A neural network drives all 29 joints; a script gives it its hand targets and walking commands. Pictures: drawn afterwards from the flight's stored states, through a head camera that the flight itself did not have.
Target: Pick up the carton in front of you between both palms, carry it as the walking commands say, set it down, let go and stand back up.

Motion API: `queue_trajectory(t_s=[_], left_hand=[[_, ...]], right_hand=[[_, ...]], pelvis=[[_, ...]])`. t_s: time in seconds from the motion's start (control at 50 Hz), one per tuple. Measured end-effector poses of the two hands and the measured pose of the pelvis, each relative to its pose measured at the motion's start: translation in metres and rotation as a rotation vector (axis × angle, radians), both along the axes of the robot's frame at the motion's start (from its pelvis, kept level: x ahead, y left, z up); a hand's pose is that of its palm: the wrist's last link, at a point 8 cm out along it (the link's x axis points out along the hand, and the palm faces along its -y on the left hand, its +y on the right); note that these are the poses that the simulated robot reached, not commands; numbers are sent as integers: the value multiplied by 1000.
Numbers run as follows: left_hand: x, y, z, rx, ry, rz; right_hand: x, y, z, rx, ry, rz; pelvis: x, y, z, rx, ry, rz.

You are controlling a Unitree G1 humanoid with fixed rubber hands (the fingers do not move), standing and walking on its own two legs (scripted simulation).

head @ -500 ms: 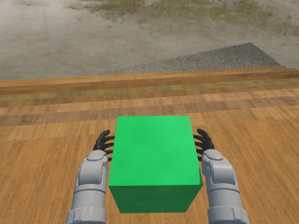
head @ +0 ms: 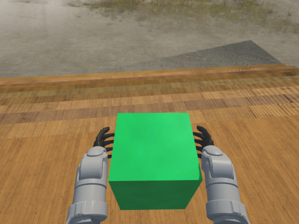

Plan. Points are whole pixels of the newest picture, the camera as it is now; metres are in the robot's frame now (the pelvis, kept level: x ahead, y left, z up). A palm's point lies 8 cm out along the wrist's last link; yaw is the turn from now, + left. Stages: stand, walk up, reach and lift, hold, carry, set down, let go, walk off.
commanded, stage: hold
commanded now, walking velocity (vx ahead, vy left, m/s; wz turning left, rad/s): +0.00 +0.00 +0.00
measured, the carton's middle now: (153, 163) +0.30 +0.00 -0.02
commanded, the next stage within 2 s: carry in 0.14 s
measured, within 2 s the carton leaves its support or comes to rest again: neither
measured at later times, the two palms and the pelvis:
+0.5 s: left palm (102, 125) +0.36 +0.15 +0.08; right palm (202, 122) +0.37 -0.15 +0.08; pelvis +0.10 +0.00 -0.02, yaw +1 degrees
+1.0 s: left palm (105, 85) +0.57 +0.18 +0.08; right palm (184, 82) +0.60 -0.13 +0.08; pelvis +0.37 +0.01 -0.01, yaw +3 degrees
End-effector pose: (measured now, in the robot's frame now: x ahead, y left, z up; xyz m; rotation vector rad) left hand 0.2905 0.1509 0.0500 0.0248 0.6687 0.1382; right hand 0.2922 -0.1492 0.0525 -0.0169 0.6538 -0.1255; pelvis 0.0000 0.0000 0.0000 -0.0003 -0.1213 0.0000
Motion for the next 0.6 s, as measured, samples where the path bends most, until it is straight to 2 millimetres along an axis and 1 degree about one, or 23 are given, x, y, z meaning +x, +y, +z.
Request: queue_trajectory(t_s=[0.12, 0.2, 0.3, 0.4, 0.48, 0.54, 0.6], left_hand=[[1, 0, 0, 6, 2, -4], [5, 0, 0, 10, -9, -3], [20, -1, 9, 1, -61, 9], [46, -7, 25, -17, -125, 21], [69, 0, 31, -33, -138, 43], [85, 5, 28, -50, -117, 58], [104, 0, 27, -50, -65, 46]], right_hand=[[1, 0, 0, -6, 2, 3], [5, 0, 0, -6, -10, 5], [21, -1, 7, 8, -61, -1], [46, -6, 21, 31, -124, -13], [73, 1, 30, 36, -137, -9], [91, 6, 30, 43, -116, -10], [102, 0, 23, 65, -63, -45]], pelvis=[[4, 0, 1, 0, 2, -1], [8, 0, -3, 1, 59, -1], [23, -2, -9, 4, 125, -3], [54, -7, -18, -7, 172, 14], [87, -4, -20, 6, 205, 29], [112, 0, -21, 23, 222, -5], [139, 1, -17, 0, 233, -19]])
